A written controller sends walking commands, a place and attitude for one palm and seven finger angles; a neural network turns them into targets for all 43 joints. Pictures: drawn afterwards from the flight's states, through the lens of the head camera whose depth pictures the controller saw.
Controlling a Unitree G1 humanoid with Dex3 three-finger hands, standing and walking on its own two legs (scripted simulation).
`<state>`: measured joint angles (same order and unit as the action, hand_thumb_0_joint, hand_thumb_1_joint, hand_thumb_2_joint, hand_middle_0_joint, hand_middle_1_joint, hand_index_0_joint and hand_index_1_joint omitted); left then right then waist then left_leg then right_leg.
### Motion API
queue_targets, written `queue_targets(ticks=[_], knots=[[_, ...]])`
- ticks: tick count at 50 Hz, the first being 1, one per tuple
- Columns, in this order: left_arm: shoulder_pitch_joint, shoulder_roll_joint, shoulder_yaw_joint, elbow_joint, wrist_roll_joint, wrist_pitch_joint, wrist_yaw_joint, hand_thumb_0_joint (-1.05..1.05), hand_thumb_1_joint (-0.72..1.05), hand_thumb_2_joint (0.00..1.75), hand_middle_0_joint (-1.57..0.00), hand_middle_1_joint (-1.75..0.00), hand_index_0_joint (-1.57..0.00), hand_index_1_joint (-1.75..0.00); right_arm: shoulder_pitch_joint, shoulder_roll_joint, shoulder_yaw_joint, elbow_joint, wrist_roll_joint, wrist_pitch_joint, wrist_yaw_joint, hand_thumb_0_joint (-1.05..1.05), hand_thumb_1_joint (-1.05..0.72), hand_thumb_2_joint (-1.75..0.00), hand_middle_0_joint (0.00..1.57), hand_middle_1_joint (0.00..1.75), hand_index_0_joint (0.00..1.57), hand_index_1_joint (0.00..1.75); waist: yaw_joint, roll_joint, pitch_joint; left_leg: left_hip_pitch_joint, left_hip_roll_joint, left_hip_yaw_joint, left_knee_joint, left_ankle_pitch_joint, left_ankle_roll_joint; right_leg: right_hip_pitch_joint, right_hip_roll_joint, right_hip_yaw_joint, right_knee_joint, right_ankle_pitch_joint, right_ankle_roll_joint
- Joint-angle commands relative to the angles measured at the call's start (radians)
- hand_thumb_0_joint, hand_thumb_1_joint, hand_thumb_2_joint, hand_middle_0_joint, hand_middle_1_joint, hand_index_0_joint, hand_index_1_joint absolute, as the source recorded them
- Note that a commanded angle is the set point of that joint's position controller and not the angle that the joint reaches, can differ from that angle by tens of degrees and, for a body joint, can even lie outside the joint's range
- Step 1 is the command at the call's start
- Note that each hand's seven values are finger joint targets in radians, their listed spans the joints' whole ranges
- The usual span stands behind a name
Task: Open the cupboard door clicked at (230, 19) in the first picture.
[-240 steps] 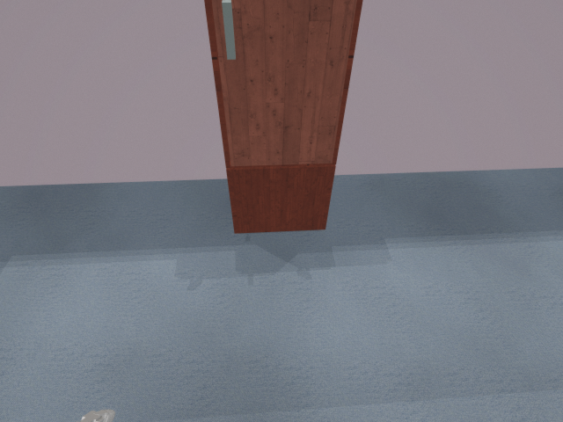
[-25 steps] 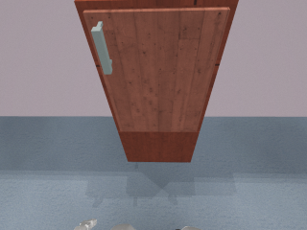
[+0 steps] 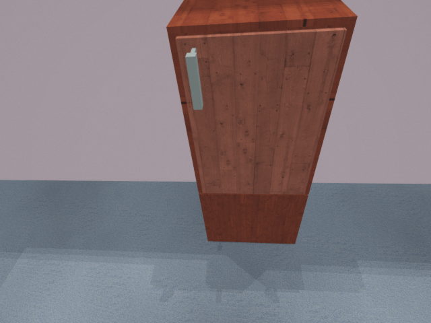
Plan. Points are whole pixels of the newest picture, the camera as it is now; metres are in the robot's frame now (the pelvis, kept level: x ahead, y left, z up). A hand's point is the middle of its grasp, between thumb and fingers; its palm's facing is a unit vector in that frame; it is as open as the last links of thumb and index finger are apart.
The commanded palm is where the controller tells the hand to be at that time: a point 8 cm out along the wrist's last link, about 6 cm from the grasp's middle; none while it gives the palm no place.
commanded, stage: come to a stop and stand still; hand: left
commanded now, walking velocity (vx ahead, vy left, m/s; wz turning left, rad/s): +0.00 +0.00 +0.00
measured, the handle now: (196, 79) +0.64 +0.10 +0.17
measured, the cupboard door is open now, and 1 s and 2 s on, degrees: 0 0 0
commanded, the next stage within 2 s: look again from close up in 0.70 s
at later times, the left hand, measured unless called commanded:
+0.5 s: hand out of the picture -0.03 +0.18 -0.15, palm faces +0.06 -0.98 -0.20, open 7.4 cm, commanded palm none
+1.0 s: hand out of the picture -0.06 +0.17 -0.15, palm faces +0.02 -0.98 -0.18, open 7.4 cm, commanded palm none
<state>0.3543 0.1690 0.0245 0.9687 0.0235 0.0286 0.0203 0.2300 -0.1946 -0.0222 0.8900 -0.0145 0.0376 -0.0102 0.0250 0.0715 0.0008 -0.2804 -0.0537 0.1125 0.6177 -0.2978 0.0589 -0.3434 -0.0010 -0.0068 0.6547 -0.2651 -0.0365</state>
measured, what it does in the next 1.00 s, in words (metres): steps on the spot: right foot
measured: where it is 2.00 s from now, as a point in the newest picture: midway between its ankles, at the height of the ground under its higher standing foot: outside the picture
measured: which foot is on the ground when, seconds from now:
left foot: down 0.00-1.00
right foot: down 0.00-0.64, up 0.66-0.90, down 0.92-1.00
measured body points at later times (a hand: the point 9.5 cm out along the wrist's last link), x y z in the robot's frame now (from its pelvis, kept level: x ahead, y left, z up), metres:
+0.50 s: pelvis -0.03 +0.01 +0.01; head -0.04 +0.00 +0.46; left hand -0.03 +0.23 -0.14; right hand -0.02 -0.21 -0.15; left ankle +0.03 +0.08 -0.72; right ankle +0.06 -0.09 -0.72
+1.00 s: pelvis -0.04 +0.01 +0.02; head -0.04 -0.01 +0.47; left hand -0.06 +0.22 -0.14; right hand -0.04 -0.22 -0.15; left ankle +0.04 +0.08 -0.72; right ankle -0.09 -0.11 -0.72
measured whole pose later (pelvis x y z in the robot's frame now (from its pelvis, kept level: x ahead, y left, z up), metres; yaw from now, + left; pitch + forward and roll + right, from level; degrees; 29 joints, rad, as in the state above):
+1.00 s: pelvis -0.04 +0.01 +0.02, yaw -1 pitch +0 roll +0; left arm 0.36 0.11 0.01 1.08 0.02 0.00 0.02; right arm 0.29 -0.17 -0.03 1.07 -0.01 0.00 -0.03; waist -0.02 0.03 0.01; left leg -0.30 -0.04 0.11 0.37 -0.08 0.07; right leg -0.14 0.00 0.00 0.45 -0.31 -0.01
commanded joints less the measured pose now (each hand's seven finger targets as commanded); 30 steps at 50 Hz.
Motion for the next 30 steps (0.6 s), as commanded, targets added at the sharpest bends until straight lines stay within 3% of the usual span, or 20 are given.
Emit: queue_targets(ticks=[1,3,4,5,7,10,12,15,19,23,26,28,29,30], knots=[[-0.129,0.149,0.023,-0.103,-0.003,-0.045,0.013,0.0,0.9,0.9,-0.2,-0.3,-0.2,-0.3,0.138,-0.077,-0.022,-0.01,-0.001,-0.018,-0.001,0.0,-0.9,-0.9,0.2,0.3,0.2,0.3,-0.103,-0.282,0.022,0.174,0.056,-0.12,-0.028,-0.052,-0.024,-0.233,-0.172,0.279,-0.416,-0.403,-0.085],[-0.132,0.135,0.023,-0.098,-0.002,-0.038,0.014,0.0,0.9,0.9,-0.2,-0.3,-0.2,-0.3,0.173,-0.063,-0.024,0.017,-0.004,-0.023,0.0,0.0,-0.9,-0.9,0.2,0.3,0.2,0.3,-0.105,-0.222,0.038,0.197,0.067,-0.132,-0.096,-0.062,-0.016,-0.261,-0.14,0.219,-0.386,-0.388,-0.061],[-0.115,0.127,0.022,-0.09,-0.004,-0.035,0.012,0.0,0.9,0.9,-0.2,-0.3,-0.2,-0.3,0.176,-0.068,-0.021,0.022,-0.006,-0.029,-0.001,0.0,-0.9,-0.9,0.2,0.3,0.2,0.3,-0.097,-0.16,0.044,0.165,0.085,-0.158,-0.164,-0.094,-0.009,-0.235,-0.113,0.19,-0.345,-0.351,-0.046],[-0.093,0.118,0.02,-0.081,-0.005,-0.033,0.01,0.0,0.9,0.9,-0.2,-0.3,-0.2,-0.3,0.165,-0.076,-0.018,0.024,-0.011,-0.038,-0.002,0.0,-0.9,-0.9,0.2,0.3,0.2,0.3,-0.081,-0.049,0.057,0.093,0.124,-0.221,-0.269,-0.159,0.001,-0.172,-0.075,0.147,-0.277,-0.282,-0.032],[-0.022,0.095,0.02,-0.053,-0.005,-0.028,0.005,0.0,0.9,0.9,-0.2,-0.3,-0.2,-0.3,0.086,-0.108,-0.02,0.016,-0.015,-0.049,-0.008,0.0,-0.9,-0.9,0.2,0.3,0.2,0.3,-0.023,0.066,0.074,-0.098,0.216,-0.334,-0.433,-0.32,0.026,0.01,-0.018,0.052,-0.142,-0.094,-0.011],[0.047,0.062,0.019,-0.007,0.006,-0.016,0.0,0.0,0.9,0.9,-0.2,-0.3,-0.2,-0.3,0.019,-0.115,-0.018,0.019,-0.007,-0.046,-0.014,0.0,-0.9,-0.9,0.2,0.3,0.2,0.3,0.026,0.038,0.08,-0.219,0.234,-0.335,-0.473,-0.357,0.045,0.128,-0.011,0.022,-0.038,-0.049,-0.006],[0.054,0.049,0.018,0.011,0.003,-0.013,-0.002,0.0,0.9,0.9,-0.2,-0.3,-0.2,-0.3,0.024,-0.109,-0.016,0.039,-0.006,-0.045,-0.017,0.0,-0.9,-0.9,0.2,0.3,0.2,0.3,0.024,0.018,0.062,-0.193,0.227,-0.309,-0.46,-0.335,0.042,0.135,-0.012,0.022,-0.054,-0.041,-0.003],[0.054,0.048,0.018,0.021,0.005,-0.01,-0.001,0.0,0.9,0.9,-0.2,-0.3,-0.2,-0.3,0.039,-0.104,-0.017,0.06,-0.007,-0.039,-0.016,0.0,-0.9,-0.9,0.2,0.3,0.2,0.3,0.021,-0.024,0.072,-0.222,0.224,-0.295,-0.449,-0.368,0.04,0.165,-0.019,0.029,-0.085,-0.055,-0.005],[0.063,0.05,0.02,0.03,0.006,-0.012,0.001,0.0,0.9,0.9,-0.2,-0.3,-0.2,-0.3,0.059,-0.104,-0.02,0.078,-0.012,-0.028,-0.011,0.0,-0.9,-0.9,0.2,0.3,0.2,0.3,0.008,-0.082,0.12,-0.218,0.172,-0.251,-0.409,-0.383,0.015,0.112,-0.03,0.092,-0.183,-0.177,-0.019],[0.01,0.067,0.023,0.024,0.002,-0.027,0.001,0.0,0.9,0.9,-0.2,-0.3,-0.2,-0.3,0.137,-0.063,-0.016,0.107,-0.013,-0.024,-0.011,0.0,-0.9,-0.9,0.2,0.3,0.2,0.3,-0.05,-0.183,0.1,-0.03,0.088,-0.171,-0.225,-0.221,-0.011,-0.089,-0.1,0.224,-0.352,-0.35,-0.053],[-0.082,0.089,0.036,0.007,-0.003,-0.024,0.009,0.0,0.9,0.9,-0.2,-0.3,-0.2,-0.3,0.234,-0.027,-0.02,0.143,-0.012,-0.008,-0.016,0.0,-0.9,-0.9,0.2,0.3,0.2,0.3,-0.114,-0.241,0.035,0.187,0.021,-0.089,0.034,-0.078,-0.037,-0.282,-0.162,0.257,-0.465,-0.421,-0.073],[-0.165,0.1,0.05,-0.018,-0.004,-0.017,0.017,0.0,0.9,0.9,-0.2,-0.3,-0.2,-0.3,0.304,-0.013,-0.023,0.163,-0.011,-0.007,-0.017,0.0,-0.9,-0.9,0.2,0.3,0.2,0.3,-0.149,-0.233,0.024,0.253,0.032,-0.095,0.058,-0.057,-0.034,-0.35,-0.163,0.216,-0.451,-0.392,-0.066],[-0.168,0.095,0.05,-0.02,-0.004,-0.016,0.016,0.0,0.9,0.9,-0.2,-0.3,-0.2,-0.3,0.313,-0.005,-0.019,0.165,-0.011,-0.015,-0.017,0.0,-0.9,-0.9,0.2,0.3,0.2,0.3,-0.143,-0.193,0.031,0.248,0.049,-0.118,-0.024,-0.072,-0.03,-0.341,-0.141,0.191,-0.396,-0.368,-0.055],[-0.148,0.083,0.045,-0.017,-0.004,-0.015,0.014,0.0,0.9,0.9,-0.2,-0.3,-0.2,-0.3,0.298,-0.011,-0.018,0.158,-0.014,-0.022,-0.017,0.0,-0.9,-0.9,0.2,0.3,0.2,0.3,-0.13,-0.097,0.048,0.206,0.081,-0.179,-0.131,-0.149,-0.021,-0.336,-0.099,0.159,-0.307,-0.363,-0.039]])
